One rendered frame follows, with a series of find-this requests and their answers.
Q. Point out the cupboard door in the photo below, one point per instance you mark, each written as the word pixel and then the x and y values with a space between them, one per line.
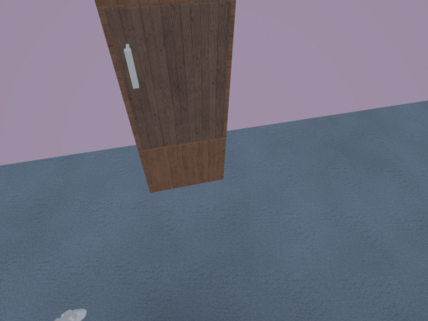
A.
pixel 180 54

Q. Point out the handle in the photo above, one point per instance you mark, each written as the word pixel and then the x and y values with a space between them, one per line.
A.
pixel 131 67

